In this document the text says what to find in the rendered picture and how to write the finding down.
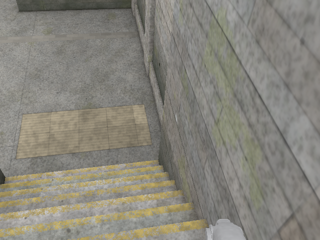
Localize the right robot shin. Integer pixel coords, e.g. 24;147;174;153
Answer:
215;219;244;234

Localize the robot right thigh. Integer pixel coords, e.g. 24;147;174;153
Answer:
205;222;246;240

